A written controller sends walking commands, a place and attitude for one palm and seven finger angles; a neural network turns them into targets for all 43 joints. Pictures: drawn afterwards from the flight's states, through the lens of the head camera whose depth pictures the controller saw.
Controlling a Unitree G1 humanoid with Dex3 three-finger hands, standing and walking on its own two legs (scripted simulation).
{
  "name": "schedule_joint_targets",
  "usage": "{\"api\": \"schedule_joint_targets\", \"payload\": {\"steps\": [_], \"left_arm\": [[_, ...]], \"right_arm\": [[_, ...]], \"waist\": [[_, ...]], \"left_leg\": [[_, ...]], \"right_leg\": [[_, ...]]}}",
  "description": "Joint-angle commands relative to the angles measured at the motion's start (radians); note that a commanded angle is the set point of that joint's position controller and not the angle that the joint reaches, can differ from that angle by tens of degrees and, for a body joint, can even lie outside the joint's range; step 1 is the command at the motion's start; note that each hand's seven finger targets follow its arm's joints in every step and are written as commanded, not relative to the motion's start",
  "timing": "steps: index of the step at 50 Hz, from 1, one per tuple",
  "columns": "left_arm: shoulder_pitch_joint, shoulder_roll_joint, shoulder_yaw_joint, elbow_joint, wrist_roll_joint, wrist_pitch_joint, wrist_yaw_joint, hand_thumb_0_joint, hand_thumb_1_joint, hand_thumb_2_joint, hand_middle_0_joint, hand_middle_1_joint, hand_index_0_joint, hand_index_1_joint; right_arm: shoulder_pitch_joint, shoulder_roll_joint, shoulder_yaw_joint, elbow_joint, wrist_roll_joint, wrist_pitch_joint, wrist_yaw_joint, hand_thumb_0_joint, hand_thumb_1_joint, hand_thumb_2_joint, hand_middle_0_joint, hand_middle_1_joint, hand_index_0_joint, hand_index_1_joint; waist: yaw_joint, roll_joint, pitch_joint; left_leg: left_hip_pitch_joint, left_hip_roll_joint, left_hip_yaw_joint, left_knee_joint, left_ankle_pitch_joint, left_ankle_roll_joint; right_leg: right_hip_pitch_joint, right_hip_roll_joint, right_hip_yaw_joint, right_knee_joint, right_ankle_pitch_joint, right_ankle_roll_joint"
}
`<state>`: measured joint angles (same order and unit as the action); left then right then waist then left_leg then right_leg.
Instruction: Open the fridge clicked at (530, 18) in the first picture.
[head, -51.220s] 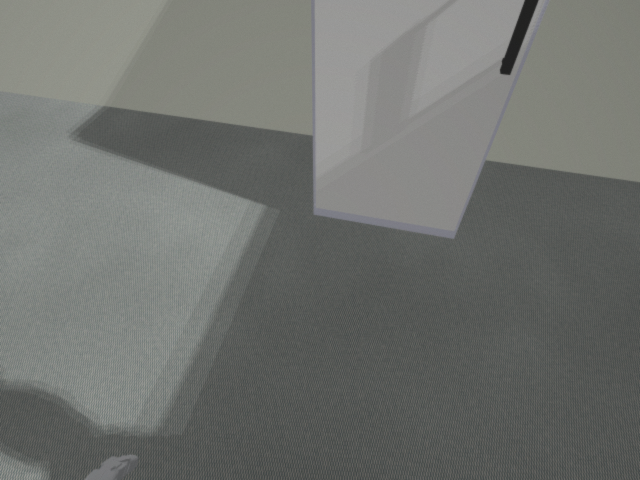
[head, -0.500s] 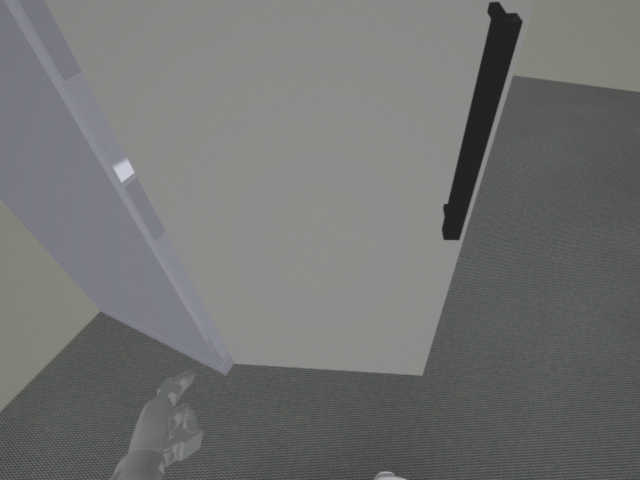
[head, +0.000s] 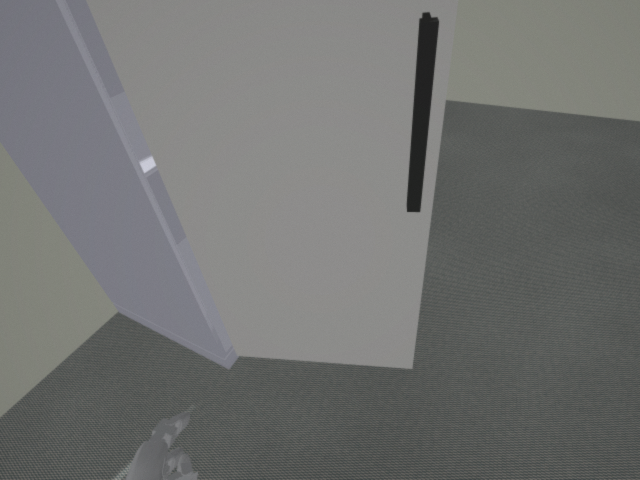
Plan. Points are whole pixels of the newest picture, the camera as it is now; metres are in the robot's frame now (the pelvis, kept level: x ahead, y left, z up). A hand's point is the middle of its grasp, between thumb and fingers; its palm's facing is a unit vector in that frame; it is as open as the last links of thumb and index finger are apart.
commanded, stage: stop stepping back and stand still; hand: right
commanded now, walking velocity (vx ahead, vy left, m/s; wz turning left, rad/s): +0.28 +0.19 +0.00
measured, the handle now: (419, 123) +0.62 -0.16 +0.18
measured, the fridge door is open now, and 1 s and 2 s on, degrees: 69 69 69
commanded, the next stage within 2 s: let the arm hang, fingers relaxed in 1.20 s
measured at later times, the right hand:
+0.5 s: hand out of the picture +0.10 -0.31 +0.18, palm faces +0.49 +0.75 -0.44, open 7.4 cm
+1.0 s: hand out of the picture +0.10 -0.33 +0.18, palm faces +0.49 +0.74 -0.46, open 7.4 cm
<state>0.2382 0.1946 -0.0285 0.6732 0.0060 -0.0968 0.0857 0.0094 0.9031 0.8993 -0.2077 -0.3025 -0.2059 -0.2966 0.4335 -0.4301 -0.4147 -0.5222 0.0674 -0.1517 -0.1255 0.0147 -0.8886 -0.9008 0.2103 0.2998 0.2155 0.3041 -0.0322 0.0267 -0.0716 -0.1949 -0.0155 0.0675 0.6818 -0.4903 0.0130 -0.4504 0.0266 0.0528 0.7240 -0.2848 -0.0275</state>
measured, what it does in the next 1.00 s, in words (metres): steps on the spot: left foot, then right foot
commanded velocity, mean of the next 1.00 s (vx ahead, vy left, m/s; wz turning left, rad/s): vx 0.05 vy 0.02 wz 0.00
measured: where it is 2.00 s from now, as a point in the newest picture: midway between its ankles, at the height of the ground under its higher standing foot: outside the picture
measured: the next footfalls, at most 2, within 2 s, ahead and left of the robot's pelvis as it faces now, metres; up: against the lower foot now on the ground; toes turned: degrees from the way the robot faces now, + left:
left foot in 0.18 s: -0.01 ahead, +0.04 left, +0.00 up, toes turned -6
right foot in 0.36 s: -0.03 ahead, -0.19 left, +0.00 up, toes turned -7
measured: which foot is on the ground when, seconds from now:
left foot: up 0.00-0.16, down 0.18-1.00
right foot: down 0.00-0.14, up 0.16-0.34, down 0.36-1.00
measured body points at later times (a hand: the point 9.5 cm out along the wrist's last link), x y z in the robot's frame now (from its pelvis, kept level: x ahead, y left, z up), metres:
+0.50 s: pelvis -0.09 -0.04 +0.00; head -0.11 -0.05 +0.45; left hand +0.07 +0.19 -0.08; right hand +0.07 -0.35 +0.21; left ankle -0.04 +0.05 -0.71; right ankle -0.04 -0.19 -0.71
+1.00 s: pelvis -0.07 -0.06 +0.02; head -0.06 -0.06 +0.47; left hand +0.14 +0.15 -0.06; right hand +0.07 -0.37 +0.21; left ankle -0.05 +0.04 -0.71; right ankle -0.07 -0.18 -0.71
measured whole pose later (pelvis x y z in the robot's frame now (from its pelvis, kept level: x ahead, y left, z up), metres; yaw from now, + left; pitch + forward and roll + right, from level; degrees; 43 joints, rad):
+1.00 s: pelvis -0.07 -0.06 +0.02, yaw -6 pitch +0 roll +0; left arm 0.19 0.20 -0.01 0.63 0.00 -0.14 0.06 0.01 0.90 0.90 -0.21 -0.30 -0.20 -0.30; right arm 0.54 -0.38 -0.38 -0.47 0.03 -0.22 -0.13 0.02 -0.89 -0.90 0.21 0.30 0.21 0.30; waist -0.02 0.00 0.02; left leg -0.24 -0.03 0.01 0.51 -0.26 0.02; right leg -0.26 -0.02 -0.01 0.52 -0.26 0.00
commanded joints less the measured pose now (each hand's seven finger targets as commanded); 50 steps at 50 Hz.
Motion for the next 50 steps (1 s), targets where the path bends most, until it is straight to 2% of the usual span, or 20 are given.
{"api": "schedule_joint_targets", "payload": {"steps": [1, 3, 5, 6, 7, 8, 9, 11, 15, 16, 17, 20, 23, 25, 27, 31, 34, 39, 42, 50], "left_arm": [[-0.148, 0.148, 0.049, -0.179, 0.008, -0.102, -0.003, 0.000, 0.900, 0.900, -0.200, -0.300, -0.200, -0.300], [-0.154, 0.131, 0.067, -0.203, 0.013, -0.103, -0.028, 0.000, 0.900, 0.900, -0.200, -0.300, -0.200, -0.300], [-0.138, 0.124, 0.075, -0.233, 0.022, -0.097, -0.037, 0.000, 0.900, 0.900, -0.200, -0.300, -0.200, -0.300], [-0.117, 0.119, 0.072, -0.231, 0.013, -0.083, -0.043, 0.000, 0.900, 0.900, -0.200, -0.300, -0.200, -0.300], [-0.085, 0.107, 0.080, -0.216, -0.012, -0.062, -0.044, 0.000, 0.900, 0.900, -0.200, -0.300, -0.200, -0.300], [-0.110, 0.134, 0.088, -0.221, -0.020, -0.050, -0.037, 0.000, 0.900, 0.900, -0.200, -0.300, -0.200, -0.300], [-0.097, 0.116, 0.060, -0.213, 0.011, -0.045, -0.037, 0.000, 0.900, 0.900, -0.200, -0.300, -0.200, -0.300], [-0.070, 0.101, 0.067, -0.170, 0.029, -0.046, -0.019, 0.000, 0.900, 0.900, -0.200, -0.300, -0.200, -0.300], [-0.072, 0.136, 0.075, -0.133, 0.009, -0.080, 0.021, 0.000, 0.900, 0.900, -0.200, -0.300, -0.200, -0.300], [-0.065, 0.150, 0.074, -0.146, 0.008, -0.092, 0.022, 0.000, 0.900, 0.900, -0.200, -0.300, -0.200, -0.300], [-0.073, 0.169, 0.076, -0.165, 0.004, -0.103, 0.019, 0.000, 0.900, 0.900, -0.200, -0.300, -0.200, -0.300], [-0.104, 0.140, 0.088, -0.185, -0.002, -0.112, -0.024, 0.000, 0.900, 0.900, -0.200, -0.300, -0.200, -0.300], [-0.126, 0.141, 0.081, -0.205, -0.002, -0.095, -0.033, 0.000, 0.900, 0.900, -0.200, -0.300, -0.200, -0.300], [-0.127, 0.123, 0.095, -0.211, 0.000, -0.080, -0.039, 0.000, 0.900, 0.900, -0.200, -0.300, -0.200, -0.300], [-0.086, 0.105, 0.072, -0.151, 0.008, -0.091, -0.036, 0.000, 0.900, 0.900, -0.200, -0.300, -0.200, -0.300], [-0.078, 0.117, 0.066, -0.134, 0.008, -0.101, 0.001, 0.000, 0.900, 0.900, -0.200, -0.300, -0.200, -0.300], [-0.092, 0.149, 0.070, -0.166, -0.008, -0.119, 0.008, 0.000, 0.900, 0.900, -0.200, -0.300, -0.200, -0.300], [-0.116, 0.130, 0.060, -0.175, -0.006, -0.131, -0.011, 0.000, 0.900, 0.900, -0.200, -0.300, -0.200, -0.300], [-0.102, 0.133, 0.073, -0.181, -0.003, -0.121, -0.024, 0.000, 0.900, 0.900, -0.200, -0.300, -0.200, -0.300], [-0.124, 0.129, 0.069, -0.200, -0.009, -0.086, -0.006, 0.000, 0.900, 0.900, -0.200, -0.300, -0.200, -0.300]], "right_arm": [[-0.208, -0.204, -0.099, -0.216, -0.005, -0.053, -0.013, 0.000, -0.900, -0.900, 0.200, 0.300, 0.200, 0.300], [-0.011, -0.166, -0.096, -0.278, 0.006, -0.040, -0.008, 0.000, -0.900, -0.900, 0.200, 0.300, 0.200, 0.300], [0.199, -0.171, -0.117, -0.282, 0.002, -0.053, -0.009, 0.000, -0.900, -0.900, 0.200, 0.300, 0.200, 0.300], [0.266, -0.172, -0.116, -0.266, -0.013, -0.058, -0.010, 0.000, -0.900, -0.900, 0.200, 0.300, 0.200, 0.300], [0.269, -0.181, -0.133, -0.268, -0.017, -0.051, -0.009, 0.000, -0.900, -0.900, 0.200, 0.300, 0.200, 0.300], [0.133, -0.178, -0.137, -0.365, -0.003, -0.054, 0.001, 0.000, -0.900, -0.900, 0.200, 0.300, 0.200, 0.300], [0.014, -0.275, -0.244, -0.413, 0.001, -0.073, -0.017, 0.000, -0.900, -0.900, 0.200, 0.300, 0.200, 0.300], [-0.046, -0.204, -0.202, -0.162, -0.018, -0.067, -0.035, 0.000, -0.900, -0.900, 0.200, 0.300, 0.200, 0.300], [-0.127, -0.145, -0.095, -0.076, -0.033, -0.074, -0.047, 0.000, -0.900, -0.900, 0.200, 0.300, 0.200, 0.300], [-0.139, -0.129, -0.069, -0.099, -0.029, -0.080, -0.045, 0.000, -0.900, -0.900, 0.200, 0.300, 0.200, 0.300], [-0.152, -0.129, -0.070, -0.155, -0.026, -0.094, -0.044, 0.000, -0.900, -0.900, 0.200, 0.300, 0.200, 0.300], [-0.012, -0.148, -0.122, -0.167, -0.028, -0.114, -0.021, 0.000, -0.900, -0.900, 0.200, 0.300, 0.200, 0.300], [0.106, -0.173, -0.150, -0.198, -0.045, -0.114, -0.025, 0.000, -0.900, -0.900, 0.200, 0.300, 0.200, 0.300], [0.087, -0.220, -0.188, -0.230, -0.031, -0.111, -0.024, 0.000, -0.900, -0.900, 0.200, 0.300, 0.200, 0.300], [0.017, -0.201, -0.186, -0.220, -0.025, -0.125, -0.029, 0.000, -0.900, -0.900, 0.200, 0.300, 0.200, 0.300], [-0.045, -0.148, -0.135, -0.111, -0.032, -0.130, -0.041, 0.000, -0.900, -0.900, 0.200, 0.300, 0.200, 0.300], [-0.091, -0.129, -0.103, -0.102, -0.038, -0.143, -0.040, 0.000, -0.900, -0.900, 0.200, 0.300, 0.200, 0.300], [-0.037, -0.132, -0.091, -0.106, -0.060, -0.123, -0.028, 0.000, -0.900, -0.900, 0.200, 0.300, 0.200, 0.300], [0.016, -0.128, -0.098, -0.132, -0.041, -0.121, -0.025, 0.000, -0.900, -0.900, 0.200, 0.300, 0.200, 0.300], [0.075, -0.155, -0.142, -0.121, -0.021, -0.123, -0.037, 0.000, -0.900, -0.900, 0.200, 0.300, 0.200, 0.300]], "waist": [[0.027, -0.398, 0.066], [-0.014, -0.353, -0.001], [-0.035, -0.367, -0.034], [-0.047, -0.150, -0.045], [-0.030, 0.254, -0.034], [0.018, 0.272, 0.011], [0.053, 0.081, 0.019], [0.078, 0.107, 0.050], [0.072, -0.073, 0.058], [0.069, -0.211, 0.053], [0.062, -0.385, 0.084], [0.042, -0.284, 0.090], [0.005, -0.158, 0.077], [0.007, 0.246, 0.065], [0.048, 0.058, 0.067], [0.053, -0.008, 0.063], [0.026, -0.237, 0.063], [0.018, -0.111, 0.054], [0.025, 0.044, 0.002], [0.020, -0.119, -0.027]], "left_leg": [[-0.208, -0.107, -0.045, 0.347, -0.075, 0.027], [0.055, -0.139, 0.052, 0.235, -0.038, 0.034], [0.384, -0.149, 0.107, -0.020, -0.072, 0.061], [0.424, -0.074, 0.018, -0.182, -0.076, 0.107], [0.156, 0.176, -0.237, -0.385, -0.062, 0.186], [-0.098, 0.340, -0.418, -0.451, -0.064, 0.241], [-0.219, 0.391, -0.409, -0.468, -0.099, 0.260], [-0.326, 0.314, -0.351, -0.498, -0.450, 0.166], [-0.254, 0.212, -0.126, -0.216, -0.192, 0.117], [-0.255, 0.121, -0.050, -0.038, -0.142, 0.068], [-0.377, 0.012, 0.023, 0.173, -0.086, -0.003], [-0.184, 0.028, -0.064, 0.236, -0.011, -0.016], [0.221, 0.016, -0.060, -0.083, 0.010, 0.017], [-0.039, 0.331, -0.593, -0.487, -0.281, 0.156], [-0.212, 0.323, -0.493, -0.471, -0.218, 0.174], [-0.282, 0.187, -0.216, -0.292, -0.066, 0.076], [-0.176, 0.011, -0.054, 0.001, 0.090, -0.027], [0.028, 0.027, -0.077, -0.203, 0.237, -0.020], [-0.015, 0.121, -0.257, -0.332, 0.227, 0.032], [0.011, 0.049, -0.117, -0.218, 0.453, -0.005]], "right_leg": [[0.071, -0.232, 0.571, -0.772, -0.659, 0.142], [-0.046, -0.149, 0.266, -0.787, -0.474, 0.238], [-0.242, -0.077, 0.065, -0.639, -0.356, 0.188], [-0.285, -0.024, -0.022, -0.337, -0.331, 0.141], [-0.179, 0.062, -0.141, 0.248, -0.201, 0.082], [-0.205, 0.016, -0.033, 0.575, -0.155, 0.047], [-0.193, -0.041, -0.004, 0.659, -0.119, 0.040], [-0.086, -0.114, -0.061, 0.434, -0.111, 0.019], [0.234, -0.068, -0.161, -0.147, -0.119, -0.007], [0.251, -0.099, -0.043, -0.294, -0.193, -0.034], [0.286, -0.267, 0.278, -0.434, -0.246, -0.107], [-0.014, -0.305, 0.366, -0.521, -0.404, -0.167], [-0.307, -0.154, 0.067, -0.294, -0.432, -0.054], [-0.212, -0.001, -0.076, 0.305, -0.207, 0.017], [-0.039, -0.069, -0.021, 0.330, -0.137, 0.016], [0.294, -0.056, -0.070, -0.189, -0.058, -0.007], [0.169, -0.270, 0.260, -0.486, -0.238, -0.090], [0.089, -0.172, 0.102, -0.411, -0.137, -0.058], [0.147, -0.067, -0.020, -0.217, -0.002, -0.007], [0.256, -0.126, 0.023, -0.330, 0.308, -0.004]]}}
